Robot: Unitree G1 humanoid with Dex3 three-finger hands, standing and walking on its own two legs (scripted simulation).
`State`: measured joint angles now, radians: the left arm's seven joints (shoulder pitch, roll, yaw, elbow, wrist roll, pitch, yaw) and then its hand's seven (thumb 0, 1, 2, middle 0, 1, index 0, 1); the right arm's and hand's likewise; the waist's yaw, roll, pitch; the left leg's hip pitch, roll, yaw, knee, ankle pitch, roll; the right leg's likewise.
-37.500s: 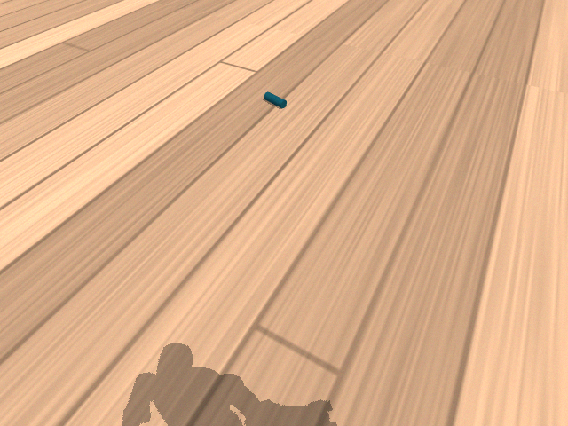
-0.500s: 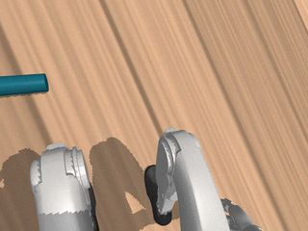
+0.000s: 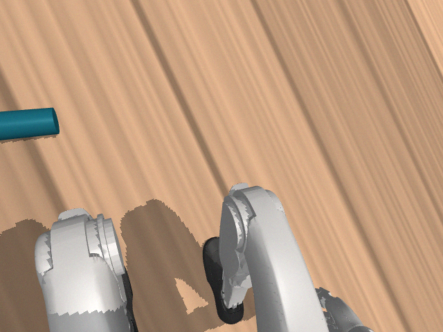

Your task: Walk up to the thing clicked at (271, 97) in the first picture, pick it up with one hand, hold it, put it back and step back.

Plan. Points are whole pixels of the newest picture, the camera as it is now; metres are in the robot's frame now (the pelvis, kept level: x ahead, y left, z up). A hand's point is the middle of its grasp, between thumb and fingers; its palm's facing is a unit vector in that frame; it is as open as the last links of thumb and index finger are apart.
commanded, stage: rise first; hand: left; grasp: from above
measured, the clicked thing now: (11, 125) +0.49 +0.34 -0.29
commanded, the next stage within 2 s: approach in 0.84 s
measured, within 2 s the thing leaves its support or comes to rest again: neither
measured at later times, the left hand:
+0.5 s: hand out of the picture +0.44 +0.38 -0.18, palm faces -0.44 -0.10 -0.89, open 14.0 cm
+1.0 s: hand out of the picture +0.44 +0.38 -0.17, palm faces -0.45 -0.09 -0.89, open 14.1 cm
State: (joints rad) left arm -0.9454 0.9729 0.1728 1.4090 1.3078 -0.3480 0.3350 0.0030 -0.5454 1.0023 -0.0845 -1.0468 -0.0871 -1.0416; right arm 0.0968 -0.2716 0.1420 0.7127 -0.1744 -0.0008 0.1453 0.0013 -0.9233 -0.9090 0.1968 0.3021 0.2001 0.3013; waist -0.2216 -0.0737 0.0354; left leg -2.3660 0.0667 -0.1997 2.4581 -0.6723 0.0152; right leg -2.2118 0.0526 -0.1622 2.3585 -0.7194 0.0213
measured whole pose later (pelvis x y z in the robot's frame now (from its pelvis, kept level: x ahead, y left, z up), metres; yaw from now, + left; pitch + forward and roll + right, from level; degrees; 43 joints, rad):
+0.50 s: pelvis +0.00 +0.00 +0.00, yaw +0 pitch +30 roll -11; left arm -0.98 0.99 0.17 1.46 1.30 -0.33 0.36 0.00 -0.52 0.99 -0.10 -1.03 -0.11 -1.02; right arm 0.10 -0.28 0.17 0.70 -0.18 -0.03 0.15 0.00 -0.92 -0.91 0.20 0.30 0.20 0.30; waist -0.25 -0.07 0.06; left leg -2.37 0.07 -0.21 2.47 -0.66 0.01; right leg -2.22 0.06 -0.17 2.36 -0.70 0.02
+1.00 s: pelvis +0.00 +0.00 +0.00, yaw +0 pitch +31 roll -12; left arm -0.97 0.98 0.13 1.41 1.30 -0.31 0.31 0.00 -0.54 1.01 -0.10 -1.01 -0.10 -1.02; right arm 0.11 -0.28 0.16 0.69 -0.16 -0.03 0.16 0.00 -0.92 -0.91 0.20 0.30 0.20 0.30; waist -0.24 -0.07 0.04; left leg -2.37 0.06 -0.20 2.46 -0.66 0.02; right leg -2.21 0.05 -0.17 2.35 -0.71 0.03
